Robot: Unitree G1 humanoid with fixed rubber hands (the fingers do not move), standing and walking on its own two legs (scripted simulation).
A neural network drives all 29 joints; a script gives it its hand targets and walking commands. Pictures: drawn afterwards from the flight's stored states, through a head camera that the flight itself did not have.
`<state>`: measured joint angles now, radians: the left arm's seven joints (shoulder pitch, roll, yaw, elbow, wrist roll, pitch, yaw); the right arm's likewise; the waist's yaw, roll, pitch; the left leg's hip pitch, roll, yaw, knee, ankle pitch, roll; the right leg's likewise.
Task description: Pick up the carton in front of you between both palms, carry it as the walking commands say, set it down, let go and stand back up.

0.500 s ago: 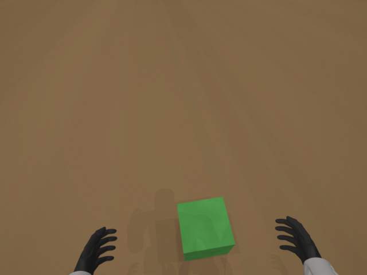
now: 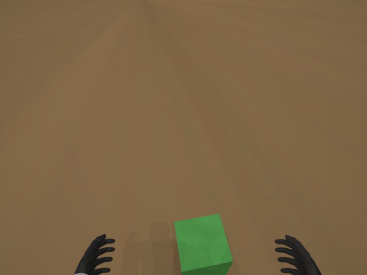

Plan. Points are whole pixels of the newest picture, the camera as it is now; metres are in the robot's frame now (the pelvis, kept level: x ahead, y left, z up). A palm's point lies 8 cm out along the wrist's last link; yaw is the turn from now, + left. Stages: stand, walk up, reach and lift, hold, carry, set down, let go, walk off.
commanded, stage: stand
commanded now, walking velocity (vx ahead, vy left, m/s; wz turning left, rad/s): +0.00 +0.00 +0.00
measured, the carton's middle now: (201, 249) +0.38 -0.04 -0.65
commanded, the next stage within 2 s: none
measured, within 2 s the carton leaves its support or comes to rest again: neither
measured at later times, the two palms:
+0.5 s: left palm out of the picture +0.15 +0.28 -0.09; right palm out of the picture +0.14 -0.30 -0.08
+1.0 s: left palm out of the picture +0.11 +0.29 -0.09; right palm out of the picture +0.11 -0.31 -0.09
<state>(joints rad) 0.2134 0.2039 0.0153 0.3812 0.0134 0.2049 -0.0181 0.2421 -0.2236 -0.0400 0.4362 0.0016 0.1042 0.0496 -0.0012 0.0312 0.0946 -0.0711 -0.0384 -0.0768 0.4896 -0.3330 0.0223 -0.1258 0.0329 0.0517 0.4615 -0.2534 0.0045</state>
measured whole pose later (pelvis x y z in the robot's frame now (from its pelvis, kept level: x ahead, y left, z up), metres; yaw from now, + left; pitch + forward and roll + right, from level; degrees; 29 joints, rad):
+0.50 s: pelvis +0.01 -0.01 +0.00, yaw +1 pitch -1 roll +0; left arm 0.14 0.33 0.03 0.81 0.03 0.00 0.03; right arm 0.21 -0.34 -0.04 0.72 -0.03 0.01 -0.02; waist 0.00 0.00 0.01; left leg -0.14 -0.04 -0.09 0.49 -0.35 0.01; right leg -0.20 0.03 0.04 0.50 -0.28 -0.01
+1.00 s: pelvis +0.00 -0.01 +0.01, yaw +0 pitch -2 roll +0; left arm 0.12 0.35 0.02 0.95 0.02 -0.01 0.02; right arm 0.19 -0.36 -0.02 0.86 -0.03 0.00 -0.02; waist 0.00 0.00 0.02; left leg -0.08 -0.03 -0.09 0.40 -0.28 0.01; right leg -0.15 0.03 0.04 0.41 -0.22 -0.01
